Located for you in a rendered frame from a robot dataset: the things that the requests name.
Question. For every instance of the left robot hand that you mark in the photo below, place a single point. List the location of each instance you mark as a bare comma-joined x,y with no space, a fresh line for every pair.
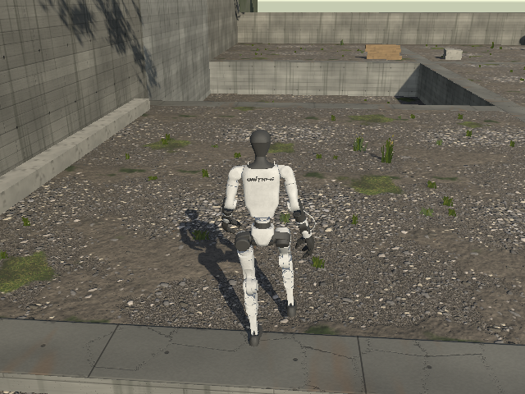
230,230

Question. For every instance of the left robot thigh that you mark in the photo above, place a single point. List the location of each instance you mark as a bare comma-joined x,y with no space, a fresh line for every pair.
246,257

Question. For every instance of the robot left forearm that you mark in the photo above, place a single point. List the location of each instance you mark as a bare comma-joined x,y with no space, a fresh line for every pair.
226,213

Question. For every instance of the robot right forearm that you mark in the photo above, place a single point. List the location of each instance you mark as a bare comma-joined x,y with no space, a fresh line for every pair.
302,222

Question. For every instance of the right robot hand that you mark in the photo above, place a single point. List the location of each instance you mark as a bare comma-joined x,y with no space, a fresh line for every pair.
309,246

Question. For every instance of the robot right upper arm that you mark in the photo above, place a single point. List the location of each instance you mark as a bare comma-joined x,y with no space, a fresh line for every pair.
287,173

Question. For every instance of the robot left upper arm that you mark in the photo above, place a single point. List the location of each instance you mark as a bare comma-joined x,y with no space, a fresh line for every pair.
232,186

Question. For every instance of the humanoid robot head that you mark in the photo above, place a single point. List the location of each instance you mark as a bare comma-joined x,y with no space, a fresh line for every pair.
260,141

